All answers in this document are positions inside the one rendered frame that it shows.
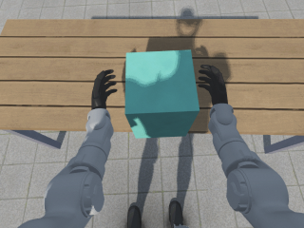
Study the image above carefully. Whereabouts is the robot right forearm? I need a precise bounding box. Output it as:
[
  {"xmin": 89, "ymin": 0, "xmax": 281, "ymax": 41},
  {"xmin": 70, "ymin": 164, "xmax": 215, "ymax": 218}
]
[{"xmin": 208, "ymin": 103, "xmax": 289, "ymax": 204}]

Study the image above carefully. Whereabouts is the carton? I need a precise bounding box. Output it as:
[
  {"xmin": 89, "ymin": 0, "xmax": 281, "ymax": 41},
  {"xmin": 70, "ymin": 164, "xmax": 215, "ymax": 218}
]
[{"xmin": 124, "ymin": 49, "xmax": 200, "ymax": 139}]

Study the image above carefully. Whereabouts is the left robot hand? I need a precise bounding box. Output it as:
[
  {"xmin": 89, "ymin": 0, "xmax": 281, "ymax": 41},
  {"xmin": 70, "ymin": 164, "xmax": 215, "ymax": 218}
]
[{"xmin": 91, "ymin": 69, "xmax": 118, "ymax": 110}]

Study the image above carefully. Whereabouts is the robot left forearm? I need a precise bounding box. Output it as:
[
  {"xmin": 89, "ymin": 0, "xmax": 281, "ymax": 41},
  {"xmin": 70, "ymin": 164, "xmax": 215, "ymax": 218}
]
[{"xmin": 44, "ymin": 108, "xmax": 114, "ymax": 212}]

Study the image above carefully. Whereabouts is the robot right upper arm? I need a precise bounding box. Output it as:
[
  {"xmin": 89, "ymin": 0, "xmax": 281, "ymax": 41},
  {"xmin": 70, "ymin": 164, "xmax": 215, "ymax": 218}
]
[{"xmin": 226, "ymin": 168, "xmax": 304, "ymax": 228}]

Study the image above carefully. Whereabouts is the robot left upper arm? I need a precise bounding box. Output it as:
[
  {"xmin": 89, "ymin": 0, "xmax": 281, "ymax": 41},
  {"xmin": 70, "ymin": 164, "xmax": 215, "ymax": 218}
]
[{"xmin": 17, "ymin": 171, "xmax": 105, "ymax": 228}]

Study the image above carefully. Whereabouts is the right robot hand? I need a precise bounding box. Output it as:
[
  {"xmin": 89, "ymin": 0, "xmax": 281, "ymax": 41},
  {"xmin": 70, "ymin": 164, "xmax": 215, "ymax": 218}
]
[{"xmin": 198, "ymin": 65, "xmax": 228, "ymax": 105}]

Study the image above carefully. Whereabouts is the table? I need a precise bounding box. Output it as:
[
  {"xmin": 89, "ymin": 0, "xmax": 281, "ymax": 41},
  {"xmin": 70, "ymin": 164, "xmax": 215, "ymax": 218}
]
[{"xmin": 0, "ymin": 19, "xmax": 304, "ymax": 154}]

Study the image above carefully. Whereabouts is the robot left foot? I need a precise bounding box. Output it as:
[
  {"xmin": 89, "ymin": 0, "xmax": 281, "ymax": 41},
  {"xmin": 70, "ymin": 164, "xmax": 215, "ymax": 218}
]
[{"xmin": 127, "ymin": 205, "xmax": 142, "ymax": 228}]

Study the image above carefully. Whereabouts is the robot foot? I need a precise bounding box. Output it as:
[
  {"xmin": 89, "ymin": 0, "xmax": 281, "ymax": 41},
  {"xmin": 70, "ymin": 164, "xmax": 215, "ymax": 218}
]
[
  {"xmin": 127, "ymin": 205, "xmax": 142, "ymax": 228},
  {"xmin": 168, "ymin": 200, "xmax": 183, "ymax": 228}
]

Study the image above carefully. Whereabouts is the robot right foot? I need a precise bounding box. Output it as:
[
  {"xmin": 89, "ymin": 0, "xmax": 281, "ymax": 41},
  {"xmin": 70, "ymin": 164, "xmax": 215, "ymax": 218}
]
[{"xmin": 168, "ymin": 200, "xmax": 183, "ymax": 228}]

